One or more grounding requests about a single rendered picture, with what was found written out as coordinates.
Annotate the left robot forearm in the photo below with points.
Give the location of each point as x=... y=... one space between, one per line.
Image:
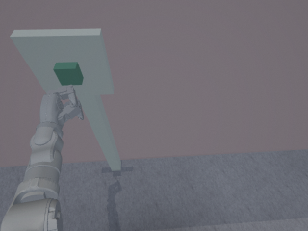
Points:
x=41 y=179

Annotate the left robot hand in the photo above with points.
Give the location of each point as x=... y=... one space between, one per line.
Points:
x=53 y=110

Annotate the panel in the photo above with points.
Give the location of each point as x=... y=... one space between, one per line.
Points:
x=43 y=48

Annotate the robot left upper arm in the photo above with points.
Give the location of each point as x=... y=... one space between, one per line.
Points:
x=38 y=215

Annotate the button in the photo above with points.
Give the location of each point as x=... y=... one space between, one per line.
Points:
x=68 y=73

